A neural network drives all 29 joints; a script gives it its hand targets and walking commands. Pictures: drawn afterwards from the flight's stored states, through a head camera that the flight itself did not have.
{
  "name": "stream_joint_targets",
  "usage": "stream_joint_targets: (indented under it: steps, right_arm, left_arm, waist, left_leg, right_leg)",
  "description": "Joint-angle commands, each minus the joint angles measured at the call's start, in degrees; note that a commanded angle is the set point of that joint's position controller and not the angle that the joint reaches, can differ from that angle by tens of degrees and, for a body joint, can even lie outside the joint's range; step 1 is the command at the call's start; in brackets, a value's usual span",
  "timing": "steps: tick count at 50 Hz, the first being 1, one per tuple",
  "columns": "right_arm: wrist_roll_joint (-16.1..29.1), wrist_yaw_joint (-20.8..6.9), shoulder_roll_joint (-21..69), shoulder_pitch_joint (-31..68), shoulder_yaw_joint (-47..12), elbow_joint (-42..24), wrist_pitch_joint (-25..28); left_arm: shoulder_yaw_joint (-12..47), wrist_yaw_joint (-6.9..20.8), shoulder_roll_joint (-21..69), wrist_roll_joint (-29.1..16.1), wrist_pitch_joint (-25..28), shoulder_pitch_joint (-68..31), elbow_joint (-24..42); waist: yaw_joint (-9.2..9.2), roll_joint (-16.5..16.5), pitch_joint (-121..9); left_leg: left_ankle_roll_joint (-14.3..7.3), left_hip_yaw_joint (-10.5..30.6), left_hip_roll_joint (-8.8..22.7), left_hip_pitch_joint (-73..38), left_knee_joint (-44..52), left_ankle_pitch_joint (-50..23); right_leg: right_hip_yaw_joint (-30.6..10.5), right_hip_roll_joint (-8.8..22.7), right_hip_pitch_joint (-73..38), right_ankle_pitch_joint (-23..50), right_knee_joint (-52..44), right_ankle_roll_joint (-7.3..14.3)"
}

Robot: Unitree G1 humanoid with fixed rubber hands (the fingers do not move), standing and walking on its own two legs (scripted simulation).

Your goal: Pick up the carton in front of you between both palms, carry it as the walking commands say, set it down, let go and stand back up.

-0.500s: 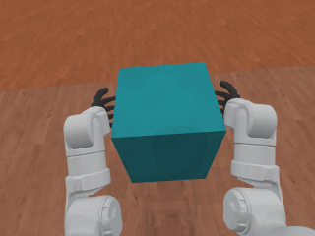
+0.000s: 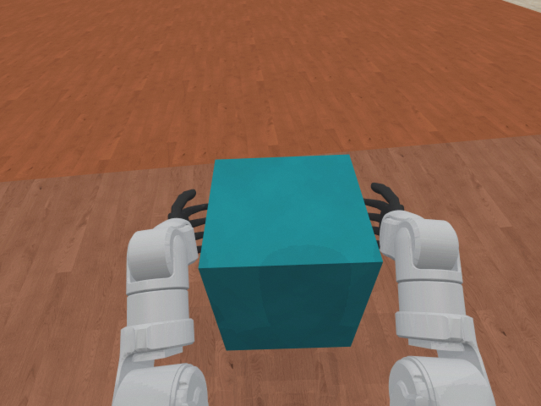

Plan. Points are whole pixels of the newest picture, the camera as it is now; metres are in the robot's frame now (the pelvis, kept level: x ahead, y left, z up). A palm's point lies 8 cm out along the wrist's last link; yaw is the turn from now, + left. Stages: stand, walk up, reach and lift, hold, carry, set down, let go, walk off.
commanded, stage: carry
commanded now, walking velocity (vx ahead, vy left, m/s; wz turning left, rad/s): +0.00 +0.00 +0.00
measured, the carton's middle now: (285, 256) +0.34 +0.00 +0.06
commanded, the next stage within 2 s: none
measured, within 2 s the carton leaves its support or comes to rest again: neither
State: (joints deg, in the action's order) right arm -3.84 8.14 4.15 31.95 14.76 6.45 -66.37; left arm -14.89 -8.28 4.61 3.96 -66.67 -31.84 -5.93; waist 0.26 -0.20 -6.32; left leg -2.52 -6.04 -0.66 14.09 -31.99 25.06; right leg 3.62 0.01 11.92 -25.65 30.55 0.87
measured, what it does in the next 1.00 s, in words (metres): stands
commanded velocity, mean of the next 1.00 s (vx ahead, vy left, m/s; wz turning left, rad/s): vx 0.00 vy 0.00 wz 0.00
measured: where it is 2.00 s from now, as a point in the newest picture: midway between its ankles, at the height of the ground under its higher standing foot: outside the picture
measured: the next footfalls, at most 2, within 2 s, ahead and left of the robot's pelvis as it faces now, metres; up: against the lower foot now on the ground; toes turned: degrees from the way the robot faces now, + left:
none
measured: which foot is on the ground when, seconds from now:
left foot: down 0.00-1.00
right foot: down 0.00-1.00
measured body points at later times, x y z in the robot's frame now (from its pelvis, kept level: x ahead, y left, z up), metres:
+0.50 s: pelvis -0.02 +0.00 +0.00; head -0.06 +0.00 +0.45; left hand +0.32 +0.15 +0.12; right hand +0.32 -0.16 +0.12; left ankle -0.01 +0.09 -0.73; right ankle -0.03 -0.10 -0.73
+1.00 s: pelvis -0.03 +0.00 +0.00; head -0.06 -0.01 +0.45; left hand +0.31 +0.15 +0.12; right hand +0.31 -0.16 +0.12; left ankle -0.01 +0.09 -0.73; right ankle -0.03 -0.10 -0.73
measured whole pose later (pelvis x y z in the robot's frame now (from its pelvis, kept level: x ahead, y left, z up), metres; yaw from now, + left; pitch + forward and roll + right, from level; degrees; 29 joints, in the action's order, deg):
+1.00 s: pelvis -0.03 +0.00 +0.00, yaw +0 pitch +0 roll +0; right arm -3.9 8.2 4.4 31.6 14.6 5.3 -66.5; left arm -14.4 -8.3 4.4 3.7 -66.8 -31.4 -4.9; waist 0.1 -0.2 -4.7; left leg -2.3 -6.1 -0.1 15.4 -30.6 21.6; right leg 4.3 -0.1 13.3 -22.4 29.3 1.2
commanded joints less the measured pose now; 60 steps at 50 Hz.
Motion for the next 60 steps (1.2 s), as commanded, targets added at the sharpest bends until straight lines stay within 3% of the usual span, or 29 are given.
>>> stream_joint_targets:
  steps: [1,14,60]
  right_arm:
    - [14.9,-5.1,50.6,37.4,-33.0,-3.9,0.5]
    - [14.5,-4.8,50.1,37.1,-32.6,-4.1,0.6]
    - [15.3,-5.3,50.7,37.1,-33.8,-5.6,0.4]
  left_arm:
    - [32.7,5.2,49.3,-14.4,0.8,-36.9,3.7]
    - [33.2,5.0,49.6,-15.1,1.1,-37.5,4.1]
    - [34.1,5.3,49.7,-15.4,0.9,-37.2,5.6]
  waist:
    - [-0.43,-0.3,-17.3]
    - [-0.34,-0.2,-16.4]
    - [-0.22,-0.1,-16.4]
  left_leg:
    - [-1.4,6.8,7.4,-6.9,2.9,-22.6]
    - [-1.5,6.9,7.5,-6.8,4.0,-18.9]
    - [-1.4,6.7,7.7,-5.5,4.8,-16.2]
  right_leg:
    - [-5.4,6.9,-5.0,23.5,-2.3,1.9]
    - [-5.5,7.0,-3.6,19.1,-3.9,2.0]
    - [-5.4,7.1,-3.3,17.0,-4.8,2.1]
